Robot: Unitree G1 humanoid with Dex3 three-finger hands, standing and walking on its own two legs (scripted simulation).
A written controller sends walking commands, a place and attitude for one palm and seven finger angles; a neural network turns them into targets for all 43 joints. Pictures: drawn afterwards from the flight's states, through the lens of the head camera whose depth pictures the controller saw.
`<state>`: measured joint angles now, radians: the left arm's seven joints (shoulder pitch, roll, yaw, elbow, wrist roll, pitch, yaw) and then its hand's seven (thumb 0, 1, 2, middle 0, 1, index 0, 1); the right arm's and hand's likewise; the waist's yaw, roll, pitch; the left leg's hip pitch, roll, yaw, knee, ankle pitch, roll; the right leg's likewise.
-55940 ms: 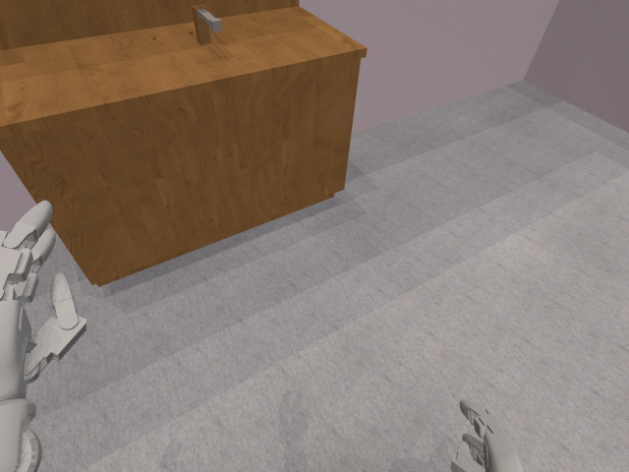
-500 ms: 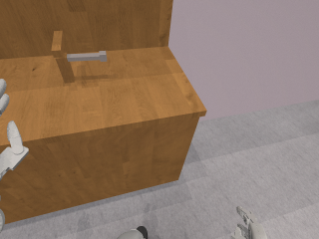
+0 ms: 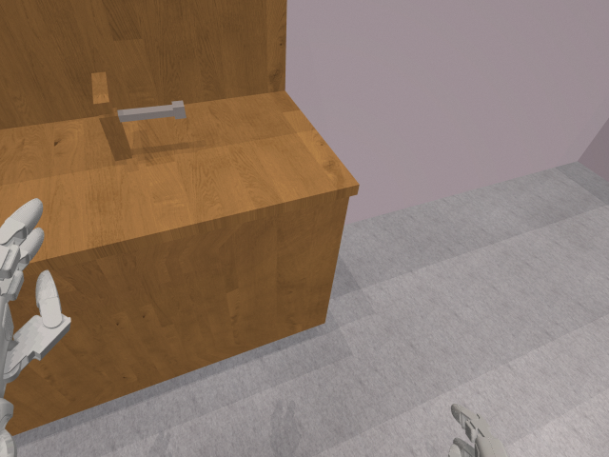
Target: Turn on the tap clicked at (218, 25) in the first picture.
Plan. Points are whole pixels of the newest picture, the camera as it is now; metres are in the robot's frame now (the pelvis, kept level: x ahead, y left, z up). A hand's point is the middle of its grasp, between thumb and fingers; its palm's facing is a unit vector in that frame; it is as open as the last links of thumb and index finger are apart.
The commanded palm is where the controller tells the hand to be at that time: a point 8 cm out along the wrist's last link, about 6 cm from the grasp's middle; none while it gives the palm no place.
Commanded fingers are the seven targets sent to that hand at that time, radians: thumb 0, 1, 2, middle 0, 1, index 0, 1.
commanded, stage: stop stepping back and stand still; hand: left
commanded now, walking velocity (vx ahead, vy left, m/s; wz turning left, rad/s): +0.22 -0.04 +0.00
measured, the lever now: (179, 109) +0.79 +0.30 +0.05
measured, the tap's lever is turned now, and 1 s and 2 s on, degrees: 86 86 86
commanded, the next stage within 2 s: stand and check the lever's angle in 0.96 s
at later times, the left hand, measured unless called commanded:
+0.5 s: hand (29, 341) +0.19 +0.26 +0.16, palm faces +0.44 -0.79 -0.43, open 7.5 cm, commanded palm +0.13 +0.29 +0.17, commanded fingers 0.00 0.90 0.90 -0.20 -0.30 -0.20 -0.30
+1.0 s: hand (54, 311) +0.22 +0.26 +0.15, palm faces +0.40 -0.84 -0.38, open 7.4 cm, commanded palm +0.17 +0.30 +0.17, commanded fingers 0.00 0.90 0.90 -0.20 -0.30 -0.20 -0.30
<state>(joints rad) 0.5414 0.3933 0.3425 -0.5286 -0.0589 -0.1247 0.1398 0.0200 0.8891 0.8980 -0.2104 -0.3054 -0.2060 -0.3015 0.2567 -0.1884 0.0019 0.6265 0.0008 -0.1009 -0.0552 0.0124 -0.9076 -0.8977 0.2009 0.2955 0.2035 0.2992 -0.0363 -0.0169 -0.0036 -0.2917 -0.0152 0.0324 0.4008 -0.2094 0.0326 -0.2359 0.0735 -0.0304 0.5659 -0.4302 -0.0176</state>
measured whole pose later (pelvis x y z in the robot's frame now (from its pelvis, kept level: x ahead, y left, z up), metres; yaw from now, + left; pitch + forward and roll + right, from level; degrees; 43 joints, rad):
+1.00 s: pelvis +0.02 +0.02 -0.01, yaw +2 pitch -1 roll -1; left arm 0.48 0.36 0.32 -0.48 -0.07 -0.13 0.14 0.02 0.89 0.90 -0.21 -0.31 -0.21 -0.30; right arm 0.14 -0.21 -0.01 0.58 0.01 -0.07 -0.07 0.01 -0.91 -0.90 0.20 0.30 0.20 0.30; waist 0.01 0.01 0.03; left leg -0.20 0.03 0.03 0.50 -0.28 -0.01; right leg -0.19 0.04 -0.03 0.46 -0.26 -0.04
